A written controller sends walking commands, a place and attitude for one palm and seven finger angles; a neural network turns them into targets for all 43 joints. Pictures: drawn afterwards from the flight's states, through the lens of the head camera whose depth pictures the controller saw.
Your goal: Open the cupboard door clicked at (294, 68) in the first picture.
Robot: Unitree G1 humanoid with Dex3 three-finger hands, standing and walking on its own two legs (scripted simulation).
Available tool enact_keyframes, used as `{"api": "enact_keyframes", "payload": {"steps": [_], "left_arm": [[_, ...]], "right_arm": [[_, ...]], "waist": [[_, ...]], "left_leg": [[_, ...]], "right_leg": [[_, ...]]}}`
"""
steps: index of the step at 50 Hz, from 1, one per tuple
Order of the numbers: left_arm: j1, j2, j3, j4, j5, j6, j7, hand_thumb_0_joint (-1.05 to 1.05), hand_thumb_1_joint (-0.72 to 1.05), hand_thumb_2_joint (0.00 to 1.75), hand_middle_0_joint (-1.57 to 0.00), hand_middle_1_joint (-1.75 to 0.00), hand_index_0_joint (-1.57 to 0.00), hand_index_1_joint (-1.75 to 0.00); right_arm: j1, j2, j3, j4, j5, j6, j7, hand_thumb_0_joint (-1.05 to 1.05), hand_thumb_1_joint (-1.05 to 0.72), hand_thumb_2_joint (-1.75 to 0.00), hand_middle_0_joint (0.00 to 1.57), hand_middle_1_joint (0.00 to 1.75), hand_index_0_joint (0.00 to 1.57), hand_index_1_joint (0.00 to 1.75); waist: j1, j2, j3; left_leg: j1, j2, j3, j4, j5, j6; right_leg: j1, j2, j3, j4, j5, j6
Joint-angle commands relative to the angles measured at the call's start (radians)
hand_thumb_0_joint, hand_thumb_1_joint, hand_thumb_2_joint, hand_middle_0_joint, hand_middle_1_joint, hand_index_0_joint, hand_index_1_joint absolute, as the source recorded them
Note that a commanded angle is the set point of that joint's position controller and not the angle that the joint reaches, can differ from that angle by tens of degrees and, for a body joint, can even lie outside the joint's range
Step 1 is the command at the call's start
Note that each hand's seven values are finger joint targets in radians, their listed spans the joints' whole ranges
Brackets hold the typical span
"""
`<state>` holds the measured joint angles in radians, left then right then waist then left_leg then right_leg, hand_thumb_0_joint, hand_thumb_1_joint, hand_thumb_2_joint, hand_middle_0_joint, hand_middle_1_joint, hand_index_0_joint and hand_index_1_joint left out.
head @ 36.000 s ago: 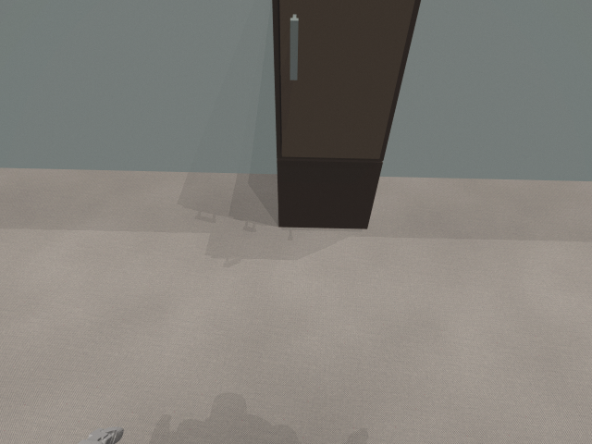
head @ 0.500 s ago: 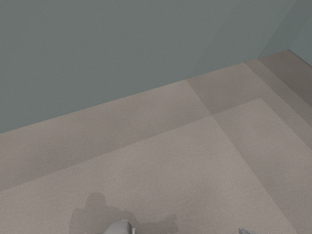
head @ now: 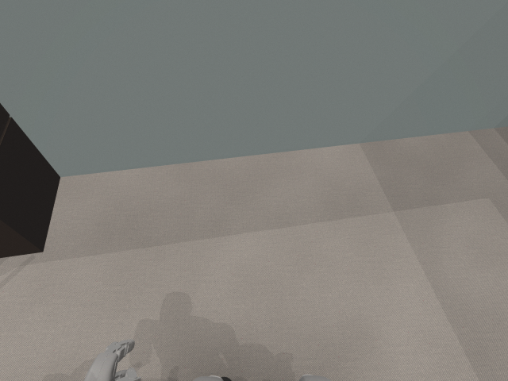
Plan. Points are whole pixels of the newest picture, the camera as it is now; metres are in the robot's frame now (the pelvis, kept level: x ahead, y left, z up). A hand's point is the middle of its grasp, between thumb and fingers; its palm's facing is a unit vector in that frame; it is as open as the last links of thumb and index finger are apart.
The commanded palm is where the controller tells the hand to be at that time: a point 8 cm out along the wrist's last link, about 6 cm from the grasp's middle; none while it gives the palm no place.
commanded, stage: turn to face it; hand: left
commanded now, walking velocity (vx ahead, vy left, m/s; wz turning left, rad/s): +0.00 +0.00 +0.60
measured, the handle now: out of the picture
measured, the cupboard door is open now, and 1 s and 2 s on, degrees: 48 48 48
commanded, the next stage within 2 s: take the last steps up to it in 1.74 s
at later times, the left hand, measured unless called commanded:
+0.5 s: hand out of the picture -0.03 +0.21 -0.20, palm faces +0.37 -0.90 -0.22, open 7.4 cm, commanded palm none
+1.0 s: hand out of the picture +0.02 +0.21 -0.15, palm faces +0.56 -0.78 -0.27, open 7.4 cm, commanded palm none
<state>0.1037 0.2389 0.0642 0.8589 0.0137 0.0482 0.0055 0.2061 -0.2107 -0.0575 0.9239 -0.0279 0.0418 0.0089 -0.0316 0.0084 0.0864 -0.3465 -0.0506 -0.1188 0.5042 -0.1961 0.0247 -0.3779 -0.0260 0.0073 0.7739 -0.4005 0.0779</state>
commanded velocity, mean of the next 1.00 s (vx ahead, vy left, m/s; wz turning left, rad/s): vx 0.00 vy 0.00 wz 0.60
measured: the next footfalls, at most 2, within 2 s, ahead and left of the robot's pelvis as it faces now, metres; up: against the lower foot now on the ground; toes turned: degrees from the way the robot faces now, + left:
right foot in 0.06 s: +0.02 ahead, -0.14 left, +0.00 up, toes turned +2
left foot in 0.46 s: +0.04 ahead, +0.12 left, +0.00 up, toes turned +24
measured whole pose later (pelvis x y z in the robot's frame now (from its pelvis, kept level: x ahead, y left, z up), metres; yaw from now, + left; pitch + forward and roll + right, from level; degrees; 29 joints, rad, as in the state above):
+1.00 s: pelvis +0.03 -0.03 -0.01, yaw +36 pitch +1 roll +0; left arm 0.14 0.20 0.04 0.84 0.02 0.01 0.01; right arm 0.20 -0.23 -0.08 0.94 -0.02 0.06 0.01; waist -0.02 0.04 0.09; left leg -0.45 -0.07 -0.12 0.83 -0.43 -0.02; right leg -0.26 -0.02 -0.04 0.57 -0.32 0.00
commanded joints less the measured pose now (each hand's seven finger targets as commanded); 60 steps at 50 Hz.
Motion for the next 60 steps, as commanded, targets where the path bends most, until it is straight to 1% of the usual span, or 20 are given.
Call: {"api": "enact_keyframes", "payload": {"steps": [1, 3, 4, 6, 8, 17, 21, 22, 23, 24, 25, 31, 41, 45, 46, 47, 48, 49, 53, 60], "left_arm": [[0.14, 0.1, 0.029, -0.049, -0.007, -0.045, 0.019, 0.0, 0.9, 0.9, -0.2, -0.3, -0.2, -0.3], [0.171, 0.24, 0.053, -0.047, 0.017, -0.056, 0.031, 0.0, 0.9, 0.9, -0.2, -0.3, -0.2, -0.3], [0.139, 0.221, 0.038, -0.053, 0.011, -0.055, 0.035, 0.0, 0.9, 0.9, -0.2, -0.3, -0.2, -0.3], [0.032, 0.134, 0.022, -0.072, 0.005, -0.057, 0.037, 0.0, 0.9, 0.9, -0.2, -0.3, -0.2, -0.3], [0.038, 0.115, 0.012, -0.069, 0.0, -0.061, 0.032, 0.0, 0.9, 0.9, -0.2, -0.3, -0.2, -0.3], [0.204, 0.183, 0.038, -0.011, 0.014, -0.058, 0.027, 0.0, 0.9, 0.9, -0.2, -0.3, -0.2, -0.3], [0.159, 0.203, 0.047, -0.019, 0.008, -0.057, 0.019, 0.0, 0.9, 0.9, -0.2, -0.3, -0.2, -0.3], [0.146, 0.186, 0.044, -0.029, 0.0, -0.055, 0.014, 0.0, 0.9, 0.9, -0.2, -0.3, -0.2, -0.3], [0.12, 0.109, 0.027, -0.07, -0.01, -0.049, 0.002, 0.0, 0.9, 0.9, -0.2, -0.3, -0.2, -0.3], [0.066, 0.092, 0.016, -0.103, -0.003, -0.035, 0.009, 0.0, 0.9, 0.9, -0.2, -0.3, -0.2, -0.3], [0.035, 0.112, 0.017, -0.115, 0.001, -0.028, 0.016, 0.0, 0.9, 0.9, -0.2, -0.3, -0.2, -0.3], [0.119, 0.103, 0.032, -0.021, 0.014, -0.011, 0.0, 0.0, 0.9, 0.9, -0.2, -0.3, -0.2, -0.3], [0.032, 0.08, 0.019, -0.081, 0.003, -0.024, 0.008, 0.0, 0.9, 0.9, -0.2, -0.3, -0.2, -0.3], [0.141, 0.097, 0.028, -0.06, -0.004, -0.044, 0.016, 0.0, 0.9, 0.9, -0.2, -0.3, -0.2, -0.3], [0.179, 0.141, 0.039, -0.053, 0.001, -0.054, 0.023, 0.0, 0.9, 0.9, -0.2, -0.3, -0.2, -0.3], [0.189, 0.229, 0.055, -0.052, 0.017, -0.062, 0.03, 0.0, 0.9, 0.9, -0.2, -0.3, -0.2, -0.3], [0.167, 0.234, 0.045, -0.062, 0.016, -0.058, 0.032, 0.0, 0.9, 0.9, -0.2, -0.3, -0.2, -0.3], [0.112, 0.192, 0.031, -0.075, 0.012, -0.057, 0.032, 0.0, 0.9, 0.9, -0.2, -0.3, -0.2, -0.3], [0.061, 0.119, 0.015, -0.072, 0.004, -0.064, 0.031, 0.0, 0.9, 0.9, -0.2, -0.3, -0.2, -0.3], [0.183, 0.182, 0.039, -0.019, 0.02, -0.056, 0.027, 0.0, 0.9, 0.9, -0.2, -0.3, -0.2, -0.3]], "right_arm": [[-0.046, -0.192, -0.067, -0.09, 0.014, -0.016, -0.015, 0.0, -0.9, -0.9, 0.2, 0.3, 0.2, 0.3], [-0.052, -0.099, -0.055, -0.119, 0.024, -0.021, -0.006, 0.0, -0.9, -0.9, 0.2, 0.3, 0.2, 0.3], [-0.047, -0.149, -0.062, -0.107, 0.011, -0.015, -0.003, 0.0, -0.9, -0.9, 0.2, 0.3, 0.2, 0.3], [-0.025, -0.126, -0.063, -0.066, 0.009, 0.007, 0.006, 0.0, -0.9, -0.9, 0.2, 0.3, 0.2, 0.3], [-0.034, -0.122, -0.053, -0.057, 0.011, 0.013, 0.016, 0.0, -0.9, -0.9, 0.2, 0.3, 0.2, 0.3], [-0.188, -0.082, -0.021, -0.09, 0.017, 0.006, 0.028, 0.0, -0.9, -0.9, 0.2, 0.3, 0.2, 0.3], [-0.07, -0.119, -0.033, -0.071, 0.013, -0.007, 0.021, 0.0, -0.9, -0.9, 0.2, 0.3, 0.2, 0.3], [0.014, -0.172, -0.047, -0.049, 0.008, -0.015, 0.019, 0.0, -0.9, -0.9, 0.2, 0.3, 0.2, 0.3], [0.097, -0.296, -0.08, -0.04, 0.0, -0.025, 0.011, 0.0, -0.9, -0.9, 0.2, 0.3, 0.2, 0.3], [0.144, -0.34, -0.085, -0.029, 0.013, -0.019, 0.001, 0.0, -0.9, -0.9, 0.2, 0.3, 0.2, 0.3], [0.116, -0.316, -0.076, -0.037, 0.012, -0.015, -0.004, 0.0, -0.9, -0.9, 0.2, 0.3, 0.2, 0.3], [-0.082, -0.222, -0.042, -0.097, 0.008, -0.033, -0.021, 0.0, -0.9, -0.9, 0.2, 0.3, 0.2, 0.3], [-0.025, -0.219, -0.058, -0.081, 0.0, -0.022, -0.015, 0.0, -0.9, -0.9, 0.2, 0.3, 0.2, 0.3], [-0.071, -0.202, -0.065, -0.096, 0.012, -0.016, -0.014, 0.0, -0.9, -0.9, 0.2, 0.3, 0.2, 0.3], [-0.06, -0.156, -0.061, -0.098, 0.021, -0.018, -0.009, 0.0, -0.9, -0.9, 0.2, 0.3, 0.2, 0.3], [-0.053, -0.095, -0.054, -0.115, 0.028, -0.022, -0.006, 0.0, -0.9, -0.9, 0.2, 0.3, 0.2, 0.3], [-0.069, -0.139, -0.059, -0.115, 0.016, -0.018, -0.002, 0.0, -0.9, -0.9, 0.2, 0.3, 0.2, 0.3], [-0.049, -0.134, -0.058, -0.106, 0.009, -0.011, 0.007, 0.0, -0.9, -0.9, 0.2, 0.3, 0.2, 0.3], [-0.055, -0.107, -0.049, -0.067, 0.012, 0.012, 0.02, 0.0, -0.9, -0.9, 0.2, 0.3, 0.2, 0.3], [-0.168, -0.071, -0.025, -0.086, 0.02, 0.003, 0.028, 0.0, -0.9, -0.9, 0.2, 0.3, 0.2, 0.3]], "waist": [[0.063, 0.117, -0.206], [0.09, -0.325, -0.175], [0.067, -0.22, -0.151], [0.006, -0.216, -0.094], [0.003, -0.224, -0.081], [0.079, -0.242, -0.081], [-0.002, -0.182, -0.14], [-0.053, -0.08, -0.203], [-0.097, 0.243, -0.25], [-0.098, 0.259, -0.281], [-0.08, 0.111, -0.225], [0.033, 0.122, -0.126], [0.007, 0.161, -0.131], [0.063, 0.13, -0.168], [0.081, 0.007, -0.199], [0.088, -0.284, -0.199], [0.08, -0.254, -0.163], [0.045, -0.154, -0.122], [0.01, -0.224, -0.079], [0.078, -0.231, -0.073]], "left_leg": [[0.018, 0.161, -0.263, -0.029, 0.199, 0.072], [-0.313, -0.064, 0.059, 0.37, -0.38, -0.073], [-0.277, -0.003, 0.027, 0.582, -0.412, -0.063], [-0.283, 0.044, 0.043, 0.718, -0.285, -0.081], [-0.288, 0.063, 0.086, 0.721, -0.218, -0.101], [-0.152, 0.052, 0.223, 0.292, -0.246, -0.083], [0.098, 0.011, 0.262, 0.053, -0.084, -0.046], [0.297, 0.07, 0.194, -0.03, 0.098, -0.016], [0.465, 0.364, -0.221, -0.071, 0.462, 0.137], [0.454, 0.476, -0.346, -0.093, 0.709, 0.236], [0.379, 0.475, -0.266, -0.097, 0.584, 0.238], [0.144, 0.259, -0.109, -0.199, 0.153, 0.12], [0.125, 0.239, -0.241, -0.147, 0.192, 0.143], [0.0, 0.173, -0.254, -0.041, 0.205, 0.086], [-0.124, 0.113, -0.209, 0.06, 0.061, 0.036], [-0.283, -0.04, 0.016, 0.3, -0.276, -0.055], [-0.268, -0.018, 0.044, 0.543, -0.428, -0.062], [-0.263, 0.011, 0.027, 0.666, -0.351, -0.06], [-0.268, 0.065, 0.095, 0.69, -0.227, -0.099], [-0.121, 0.057, 0.21, 0.313, -0.274, -0.088]], "right_leg": [[0.282, 0.015, -0.009, -0.374, 0.168, -0.021], [0.447, -0.43, 0.399, -0.52, 0.293, -0.189], [0.312, -0.473, 0.348, -0.494, 0.39, -0.245], [0.283, -0.332, 0.162, -0.451, 0.516, -0.217], [0.313, -0.276, 0.022, -0.413, 0.678, -0.183], [0.407, -0.316, -0.097, -0.315, 0.878, -0.17], [0.302, -0.309, -0.176, -0.135, 0.84, -0.114], [0.161, -0.29, -0.202, 0.038, 0.677, -0.073], [-0.146, -0.123, -0.218, 0.301, -0.042, 0.007], [-0.226, -0.084, -0.079, 0.426, -0.289, 0.002], [-0.221, -0.118, -0.027, 0.441, -0.25, -0.008], [-0.159, -0.086, 0.005, 0.389, 0.039, 0.012], [-0.034, -0.004, -0.013, 0.026, -0.018, 0.007], [0.24, 0.024, -0.027, -0.302, 0.152, -0.012], [0.402, -0.088, 0.079, -0.441, 0.167, -0.04], [0.478, -0.37, 0.348, -0.508, 0.249, -0.149], [0.327, -0.489, 0.383, -0.504, 0.355, -0.237], [0.274, -0.417, 0.262, -0.482, 0.379, -0.25], [0.291, -0.283, 0.009, -0.419, 0.628, -0.18], [0.331, -0.327, -0.066, -0.346, 0.713, -0.174]]}}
